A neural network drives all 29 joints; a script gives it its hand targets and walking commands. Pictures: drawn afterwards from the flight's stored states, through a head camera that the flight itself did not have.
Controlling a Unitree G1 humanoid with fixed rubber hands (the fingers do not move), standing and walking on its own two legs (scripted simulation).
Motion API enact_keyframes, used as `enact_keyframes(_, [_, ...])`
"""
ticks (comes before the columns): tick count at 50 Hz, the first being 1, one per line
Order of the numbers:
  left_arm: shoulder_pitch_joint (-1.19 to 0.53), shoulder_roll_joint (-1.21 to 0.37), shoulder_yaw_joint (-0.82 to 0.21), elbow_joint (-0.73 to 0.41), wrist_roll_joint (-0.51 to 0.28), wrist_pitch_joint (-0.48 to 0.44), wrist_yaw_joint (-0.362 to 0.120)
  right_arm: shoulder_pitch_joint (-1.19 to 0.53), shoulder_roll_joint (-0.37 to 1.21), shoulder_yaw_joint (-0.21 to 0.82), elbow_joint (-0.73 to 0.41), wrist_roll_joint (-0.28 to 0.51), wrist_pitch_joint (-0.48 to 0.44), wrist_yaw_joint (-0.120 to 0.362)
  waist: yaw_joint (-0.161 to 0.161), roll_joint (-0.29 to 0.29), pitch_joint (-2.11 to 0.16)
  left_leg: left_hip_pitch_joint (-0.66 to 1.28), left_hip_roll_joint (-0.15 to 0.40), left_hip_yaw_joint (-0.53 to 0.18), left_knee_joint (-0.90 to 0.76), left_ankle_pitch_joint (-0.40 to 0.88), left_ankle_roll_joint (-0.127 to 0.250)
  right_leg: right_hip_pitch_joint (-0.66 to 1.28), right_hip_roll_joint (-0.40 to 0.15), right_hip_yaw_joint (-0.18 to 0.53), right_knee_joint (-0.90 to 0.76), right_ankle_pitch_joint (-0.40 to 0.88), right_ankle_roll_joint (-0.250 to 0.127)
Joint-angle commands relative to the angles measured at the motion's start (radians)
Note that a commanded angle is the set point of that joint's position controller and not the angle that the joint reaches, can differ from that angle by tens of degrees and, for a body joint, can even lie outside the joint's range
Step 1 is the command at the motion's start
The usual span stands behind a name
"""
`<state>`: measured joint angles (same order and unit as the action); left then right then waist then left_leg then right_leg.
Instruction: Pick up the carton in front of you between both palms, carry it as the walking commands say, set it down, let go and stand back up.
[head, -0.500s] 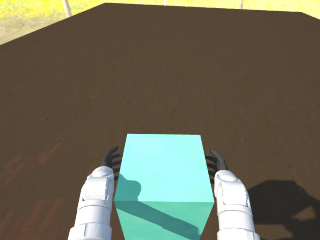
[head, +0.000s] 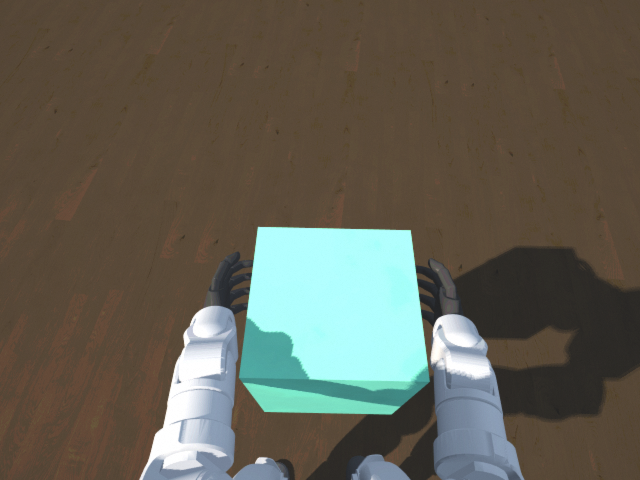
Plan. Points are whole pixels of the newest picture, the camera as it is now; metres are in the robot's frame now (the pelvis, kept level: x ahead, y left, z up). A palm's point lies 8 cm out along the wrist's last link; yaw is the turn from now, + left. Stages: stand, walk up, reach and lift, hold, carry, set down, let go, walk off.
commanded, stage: set down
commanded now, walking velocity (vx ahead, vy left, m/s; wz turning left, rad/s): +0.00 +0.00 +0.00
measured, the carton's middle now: (330, 329) +0.34 -0.01 -0.12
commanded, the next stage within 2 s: none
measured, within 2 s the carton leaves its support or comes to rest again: neither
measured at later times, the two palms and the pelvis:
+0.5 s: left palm (251, 317) +0.38 +0.12 -0.20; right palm (422, 325) +0.37 -0.18 -0.20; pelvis -0.04 +0.00 -0.13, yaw +1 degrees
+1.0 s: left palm (270, 326) +0.42 +0.11 -0.36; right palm (408, 335) +0.40 -0.19 -0.37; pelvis -0.07 +0.00 -0.26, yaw +2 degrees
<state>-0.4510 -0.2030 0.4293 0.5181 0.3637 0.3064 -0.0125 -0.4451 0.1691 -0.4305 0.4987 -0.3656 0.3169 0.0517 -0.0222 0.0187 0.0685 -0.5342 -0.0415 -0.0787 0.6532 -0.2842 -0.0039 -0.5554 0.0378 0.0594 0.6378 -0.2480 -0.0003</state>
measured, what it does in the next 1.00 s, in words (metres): lowers itself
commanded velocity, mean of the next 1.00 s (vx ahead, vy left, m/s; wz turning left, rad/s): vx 0.00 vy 0.00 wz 0.00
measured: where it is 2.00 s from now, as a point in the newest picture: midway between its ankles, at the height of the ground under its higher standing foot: outside the picture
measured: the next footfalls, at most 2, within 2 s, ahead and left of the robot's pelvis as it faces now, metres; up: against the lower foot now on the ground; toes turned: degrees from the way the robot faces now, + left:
none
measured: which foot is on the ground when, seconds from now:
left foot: down 0.00-1.00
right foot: down 0.00-1.00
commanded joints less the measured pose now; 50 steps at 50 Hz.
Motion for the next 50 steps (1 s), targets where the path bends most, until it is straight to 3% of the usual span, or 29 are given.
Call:
enact_keyframes(1, [-0.434,-0.747,-0.495,0.05,-0.155,-0.143,-0.136,-0.439,0.721,0.486,0.053,0.16,-0.139,0.149,-0.007,-0.009,-0.602,0.005,-0.082,0.012,0.065,0.406,-0.021,0.156,0.072,0.003,0.093,0.453,0.008])
enact_keyframes(5, [-0.485,-0.784,-0.605,0.027,-0.202,-0.223,-0.112,-0.494,0.758,0.593,0.042,0.211,-0.218,0.14,-0.009,-0.017,-0.882,-0.12,-0.09,0.008,0.189,0.475,-0.034,0.087,0.075,0.008,0.232,0.556,0.02])
enact_keyframes(7, [-0.502,-0.791,-0.642,0.018,-0.219,-0.234,-0.102,-0.514,0.76,0.621,0.03,0.224,-0.23,0.136,-0.012,-0.016,-0.98,-0.177,-0.093,0.011,0.238,0.472,-0.037,0.026,0.079,0.004,0.284,0.546,0.025])
enact_keyframes(10, [-0.543,-0.798,-0.663,0.013,-0.233,-0.223,-0.095,-0.544,0.752,0.626,0.031,0.229,-0.219,0.134,-0.021,-0.006,-1.036,-0.241,-0.101,0.022,0.299,0.397,-0.04,-0.112,0.091,-0.016,0.331,0.419,0.031])
enact_keyframes(15, [-0.645,-0.816,-0.616,0.063,-0.225,-0.159,-0.109,-0.642,0.766,0.573,0.087,0.214,-0.155,0.152,-0.032,0.002,-0.963,-0.434,-0.115,0.049,0.367,0.111,-0.042,-0.307,0.1,-0.039,0.393,0.144,0.024])
enact_keyframes(20, [-0.745,-0.819,-0.541,0.125,-0.21,-0.11,-0.119,-0.736,0.779,0.508,0.151,0.198,-0.103,0.166,-0.037,0.003,-0.95,-0.595,-0.126,0.066,0.454,-0.005,-0.039,-0.441,0.107,-0.056,0.483,0.037,0.019])
enact_keyframes(37, [-1.017,-0.77,-0.517,0.175,-0.267,-0.115,-0.076,-0.978,0.74,0.501,0.189,0.257,-0.093,0.127,-0.056,-0.009,-1.179,-0.9,-0.164,0.117,0.787,-0.03,-0.045,-0.685,0.12,-0.087,0.796,0.055,0.039])
enact_keyframes(50, [-1.165,-0.705,-0.503,0.215,-0.297,-0.127,-0.044,-1.119,0.655,0.486,0.213,0.295,-0.102,0.11,-0.073,-0.001,-1.201,-1.056,-0.173,0.141,0.984,-0.038,-0.045,-0.843,0.116,-0.106,0.985,0.063,0.049])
